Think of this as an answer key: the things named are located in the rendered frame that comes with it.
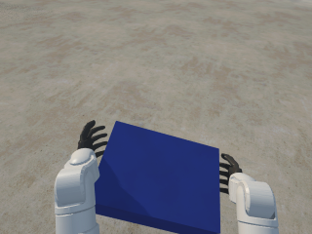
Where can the robot right forearm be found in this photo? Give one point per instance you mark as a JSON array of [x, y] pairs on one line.
[[256, 208]]

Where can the left robot hand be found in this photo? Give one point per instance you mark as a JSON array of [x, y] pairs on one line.
[[87, 140]]

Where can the carton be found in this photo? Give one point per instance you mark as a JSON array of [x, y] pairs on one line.
[[160, 181]]

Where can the right robot hand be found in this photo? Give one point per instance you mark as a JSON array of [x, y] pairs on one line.
[[233, 168]]

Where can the robot left forearm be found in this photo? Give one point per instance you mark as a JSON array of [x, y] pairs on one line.
[[75, 195]]

